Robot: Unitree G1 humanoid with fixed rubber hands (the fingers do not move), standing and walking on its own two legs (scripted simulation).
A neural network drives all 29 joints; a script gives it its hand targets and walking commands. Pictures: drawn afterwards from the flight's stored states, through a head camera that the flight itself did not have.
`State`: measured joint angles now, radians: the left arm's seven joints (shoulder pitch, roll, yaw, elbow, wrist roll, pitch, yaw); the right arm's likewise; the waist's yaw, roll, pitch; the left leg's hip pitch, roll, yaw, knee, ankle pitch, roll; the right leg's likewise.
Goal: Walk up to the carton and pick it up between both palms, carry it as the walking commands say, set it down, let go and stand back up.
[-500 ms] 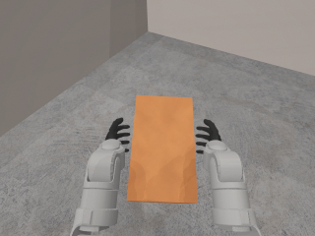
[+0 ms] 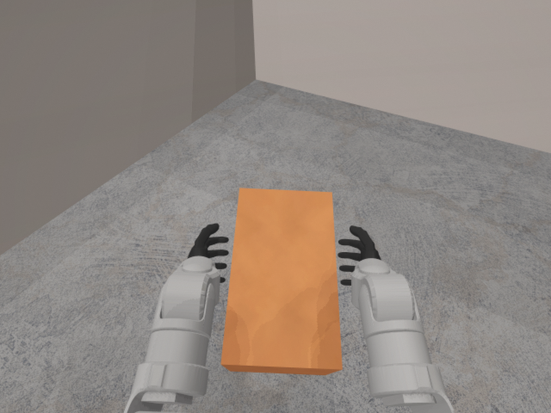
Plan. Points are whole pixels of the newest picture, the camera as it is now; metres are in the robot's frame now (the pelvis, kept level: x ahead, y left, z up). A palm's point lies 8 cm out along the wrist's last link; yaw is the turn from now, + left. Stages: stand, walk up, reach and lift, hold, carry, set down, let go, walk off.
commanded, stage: carry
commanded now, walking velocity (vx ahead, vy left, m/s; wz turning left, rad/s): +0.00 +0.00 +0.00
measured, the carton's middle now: (281, 280) +0.35 +0.00 -0.03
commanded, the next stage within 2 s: hold in 1.86 s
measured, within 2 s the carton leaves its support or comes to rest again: neither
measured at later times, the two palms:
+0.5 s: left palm (178, 291) +0.27 +0.16 +0.05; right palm (350, 293) +0.28 -0.10 +0.04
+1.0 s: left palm (160, 306) +0.26 +0.18 +0.03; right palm (335, 308) +0.26 -0.07 +0.03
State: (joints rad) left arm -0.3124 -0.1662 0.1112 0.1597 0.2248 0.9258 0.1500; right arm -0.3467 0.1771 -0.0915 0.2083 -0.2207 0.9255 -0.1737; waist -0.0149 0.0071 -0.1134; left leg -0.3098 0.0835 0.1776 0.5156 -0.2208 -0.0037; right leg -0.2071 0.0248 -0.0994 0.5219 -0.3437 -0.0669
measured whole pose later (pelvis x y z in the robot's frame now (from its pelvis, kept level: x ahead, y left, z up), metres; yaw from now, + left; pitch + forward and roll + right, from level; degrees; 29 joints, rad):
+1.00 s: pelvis -0.04 +0.05 +0.00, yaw +0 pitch +1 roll +0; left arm -0.30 -0.16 0.16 0.32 0.25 0.73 0.10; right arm -0.32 0.17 -0.11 0.36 -0.24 0.73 -0.13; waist 0.00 0.01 -0.09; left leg -0.36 0.04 0.21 0.47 -0.14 0.07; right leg -0.28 -0.02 -0.08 0.51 -0.26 0.00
